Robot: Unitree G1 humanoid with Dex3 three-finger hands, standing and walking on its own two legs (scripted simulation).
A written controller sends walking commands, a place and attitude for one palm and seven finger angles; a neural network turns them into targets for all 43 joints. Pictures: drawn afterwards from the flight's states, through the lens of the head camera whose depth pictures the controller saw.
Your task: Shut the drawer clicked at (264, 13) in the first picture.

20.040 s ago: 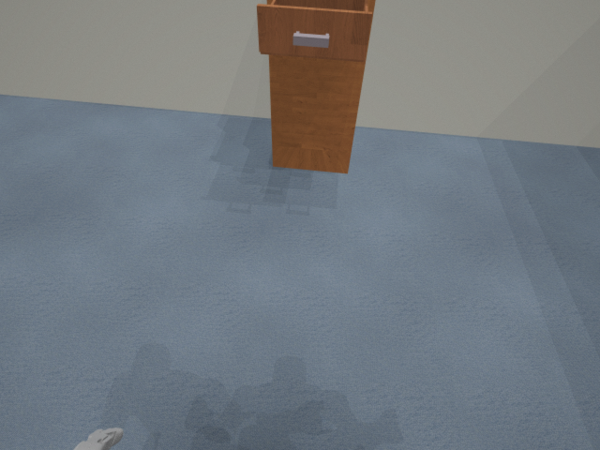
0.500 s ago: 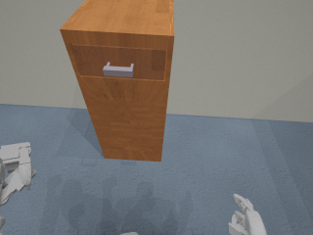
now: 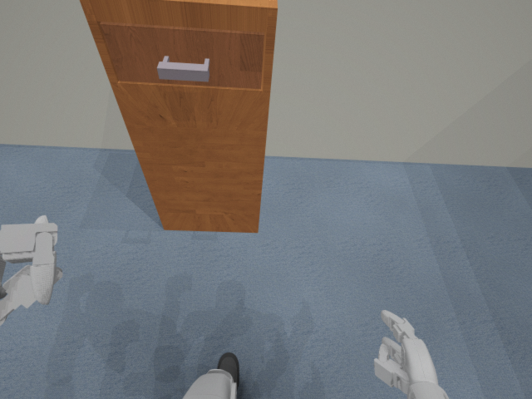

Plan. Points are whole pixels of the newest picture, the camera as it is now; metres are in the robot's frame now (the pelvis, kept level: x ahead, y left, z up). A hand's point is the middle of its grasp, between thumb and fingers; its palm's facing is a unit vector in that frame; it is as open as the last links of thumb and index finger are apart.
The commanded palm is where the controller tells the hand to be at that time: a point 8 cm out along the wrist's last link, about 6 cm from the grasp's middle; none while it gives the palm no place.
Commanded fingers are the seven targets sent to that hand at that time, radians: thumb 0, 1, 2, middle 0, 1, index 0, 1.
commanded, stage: stop stepping back and stand still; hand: left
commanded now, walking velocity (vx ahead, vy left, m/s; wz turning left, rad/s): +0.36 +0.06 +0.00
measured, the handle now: (185, 66) +0.77 +0.24 +0.04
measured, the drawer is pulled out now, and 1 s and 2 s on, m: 0.00 0.00 0.00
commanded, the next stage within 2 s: let the arm hang, fingers relaxed in 0.94 s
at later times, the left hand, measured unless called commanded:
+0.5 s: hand out of the picture +0.14 +0.25 +0.20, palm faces +0.29 -0.85 -0.44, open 3.3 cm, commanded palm +0.08 +0.31 +0.19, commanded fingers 0.00 0.90 0.90 -1.40 -1.60 -1.40 -1.60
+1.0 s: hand out of the picture +0.14 +0.27 +0.19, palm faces +0.36 -0.81 -0.47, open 3.3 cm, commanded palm +0.07 +0.32 +0.19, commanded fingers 0.00 0.90 0.90 -1.40 -1.60 -1.40 -1.60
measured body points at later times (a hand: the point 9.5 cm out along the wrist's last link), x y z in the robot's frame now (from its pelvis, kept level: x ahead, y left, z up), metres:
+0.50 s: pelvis -0.05 +0.03 +0.02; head -0.05 +0.06 +0.47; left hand +0.11 +0.29 +0.22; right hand +0.12 -0.18 -0.04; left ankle +0.04 +0.12 -0.72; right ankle -0.08 -0.08 -0.71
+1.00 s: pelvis -0.05 +0.03 +0.01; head -0.04 +0.05 +0.46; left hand +0.11 +0.31 +0.22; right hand +0.12 -0.19 -0.06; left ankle -0.02 +0.16 -0.72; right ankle -0.08 -0.07 -0.72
